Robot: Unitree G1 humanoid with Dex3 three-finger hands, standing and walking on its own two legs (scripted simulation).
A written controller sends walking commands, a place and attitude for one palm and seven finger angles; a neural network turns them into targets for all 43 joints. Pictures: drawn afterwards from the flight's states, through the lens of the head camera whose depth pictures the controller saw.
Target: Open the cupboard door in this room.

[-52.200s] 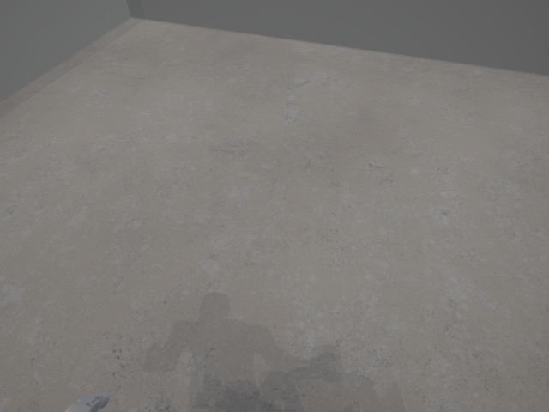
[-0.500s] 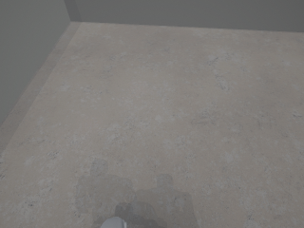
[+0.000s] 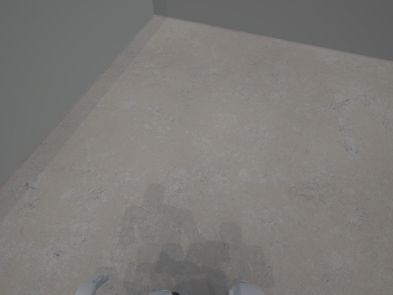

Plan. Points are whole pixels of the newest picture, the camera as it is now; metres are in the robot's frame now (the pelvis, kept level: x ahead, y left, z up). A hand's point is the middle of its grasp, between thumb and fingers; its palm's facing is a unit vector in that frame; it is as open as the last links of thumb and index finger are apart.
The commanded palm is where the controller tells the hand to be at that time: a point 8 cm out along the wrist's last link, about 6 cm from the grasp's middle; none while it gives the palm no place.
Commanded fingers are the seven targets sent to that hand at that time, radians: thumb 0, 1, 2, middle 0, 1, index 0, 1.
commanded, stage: turn to face it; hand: left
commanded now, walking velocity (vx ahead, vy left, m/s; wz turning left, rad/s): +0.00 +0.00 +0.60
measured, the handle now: out of the picture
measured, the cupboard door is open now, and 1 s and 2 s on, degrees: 41 41 41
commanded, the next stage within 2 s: none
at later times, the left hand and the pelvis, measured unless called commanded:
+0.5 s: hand out of the picture +0.02 +0.18 -0.19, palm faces +0.36 -0.91 -0.23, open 7.4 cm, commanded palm none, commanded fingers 0.00 0.90 0.90 -0.20 -0.30 -0.20 -0.30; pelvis +0.06 -0.02 -0.02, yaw +20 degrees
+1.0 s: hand out of the picture +0.09 +0.16 -0.15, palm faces +0.57 -0.77 -0.28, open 7.4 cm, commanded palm none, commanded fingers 0.00 0.90 0.90 -0.20 -0.30 -0.20 -0.30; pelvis +0.12 -0.05 +0.00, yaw +38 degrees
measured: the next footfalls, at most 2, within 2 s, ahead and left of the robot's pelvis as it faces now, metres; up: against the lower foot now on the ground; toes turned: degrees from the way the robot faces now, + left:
right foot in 0.10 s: +0.07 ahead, -0.16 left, +0.00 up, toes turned +2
left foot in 0.48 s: +0.07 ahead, +0.09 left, +0.00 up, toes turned +26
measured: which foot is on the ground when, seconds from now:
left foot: down 0.00-0.10, up 0.12-0.46, down 0.48-0.86, up 0.88-1.00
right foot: up 0.00-0.08, down 0.10-0.48, up 0.50-0.84, down 0.86-1.00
